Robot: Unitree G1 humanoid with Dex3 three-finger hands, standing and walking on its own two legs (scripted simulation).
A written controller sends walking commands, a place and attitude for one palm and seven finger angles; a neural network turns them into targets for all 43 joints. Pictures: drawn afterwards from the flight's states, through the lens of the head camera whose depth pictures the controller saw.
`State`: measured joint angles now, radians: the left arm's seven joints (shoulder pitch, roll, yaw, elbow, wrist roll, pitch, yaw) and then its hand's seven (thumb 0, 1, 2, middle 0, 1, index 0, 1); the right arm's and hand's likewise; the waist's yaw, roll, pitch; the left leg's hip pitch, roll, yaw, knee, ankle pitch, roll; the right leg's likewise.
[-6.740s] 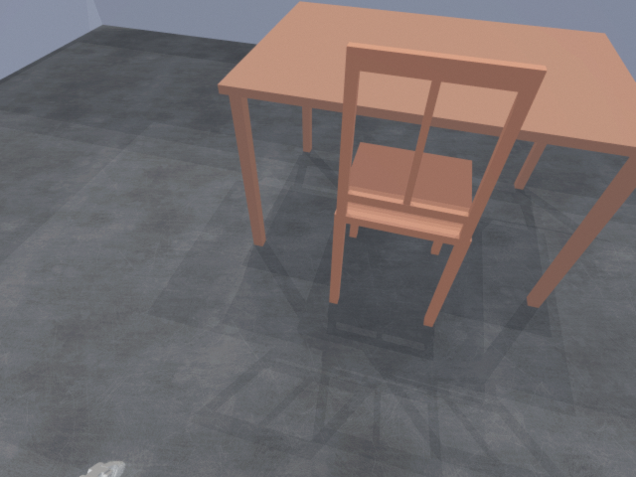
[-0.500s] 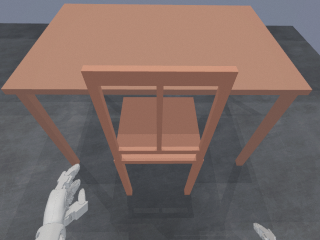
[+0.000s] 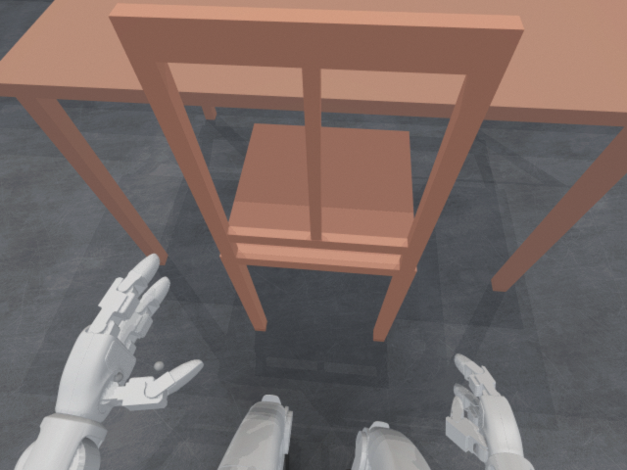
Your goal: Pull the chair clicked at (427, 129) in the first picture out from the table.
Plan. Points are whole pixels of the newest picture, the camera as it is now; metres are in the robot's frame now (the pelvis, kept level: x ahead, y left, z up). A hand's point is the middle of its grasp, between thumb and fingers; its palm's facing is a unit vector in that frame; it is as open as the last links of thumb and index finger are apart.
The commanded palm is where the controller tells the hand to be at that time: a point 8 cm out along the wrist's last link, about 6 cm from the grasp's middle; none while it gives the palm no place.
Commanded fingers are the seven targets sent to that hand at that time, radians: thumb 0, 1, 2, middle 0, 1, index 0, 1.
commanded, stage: raise the hand toward the chair's back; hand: left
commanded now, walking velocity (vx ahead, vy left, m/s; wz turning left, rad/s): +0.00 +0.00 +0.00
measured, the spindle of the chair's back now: (314, 172) +0.49 +0.04 +0.06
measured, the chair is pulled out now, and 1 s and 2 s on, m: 0.00 0.00 0.00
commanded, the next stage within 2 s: aim the fingers beside a spindle in 1.36 s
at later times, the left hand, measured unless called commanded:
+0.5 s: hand (114, 339) +0.24 +0.24 +0.06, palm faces +0.02 -1.00 -0.08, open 16.1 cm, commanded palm +0.22 +0.30 +0.06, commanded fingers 0.00 -0.50 0.30 -0.06 -0.08 -0.06 -0.08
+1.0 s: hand (74, 321) +0.26 +0.29 +0.07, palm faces +0.01 -1.00 -0.09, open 16.9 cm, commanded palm +0.23 +0.33 +0.07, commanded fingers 0.00 -0.50 0.30 -0.06 -0.08 -0.06 -0.08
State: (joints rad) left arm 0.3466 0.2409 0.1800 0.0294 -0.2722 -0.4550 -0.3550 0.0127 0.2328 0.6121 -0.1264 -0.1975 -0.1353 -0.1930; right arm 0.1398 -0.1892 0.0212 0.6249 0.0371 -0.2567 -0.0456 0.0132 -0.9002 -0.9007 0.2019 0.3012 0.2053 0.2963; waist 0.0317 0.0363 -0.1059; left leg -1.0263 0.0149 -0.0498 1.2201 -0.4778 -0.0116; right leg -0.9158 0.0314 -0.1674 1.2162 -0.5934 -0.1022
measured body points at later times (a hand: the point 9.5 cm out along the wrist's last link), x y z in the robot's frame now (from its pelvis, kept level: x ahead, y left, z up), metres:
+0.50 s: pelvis +0.01 +0.05 +0.02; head +0.09 +0.06 +0.46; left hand +0.23 +0.29 +0.07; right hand +0.18 -0.21 -0.05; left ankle +0.06 +0.14 -0.63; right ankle +0.01 -0.05 -0.63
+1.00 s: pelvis +0.01 +0.08 +0.03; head +0.08 +0.10 +0.48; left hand +0.25 +0.34 +0.08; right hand +0.17 -0.17 -0.04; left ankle +0.06 +0.14 -0.63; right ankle +0.01 -0.05 -0.63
